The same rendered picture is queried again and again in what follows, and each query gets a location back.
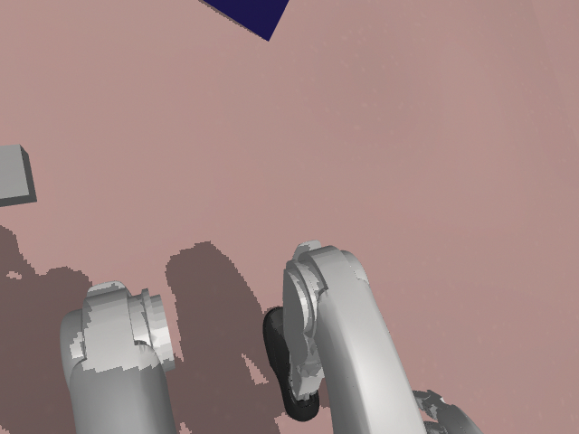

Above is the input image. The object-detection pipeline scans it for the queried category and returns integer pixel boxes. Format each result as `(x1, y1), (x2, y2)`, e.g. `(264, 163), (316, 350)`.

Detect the right robot hand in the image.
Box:
(413, 390), (483, 434)

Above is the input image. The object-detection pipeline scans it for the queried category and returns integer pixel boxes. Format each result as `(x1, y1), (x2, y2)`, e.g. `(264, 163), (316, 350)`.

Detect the right robot foot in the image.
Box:
(262, 307), (319, 422)

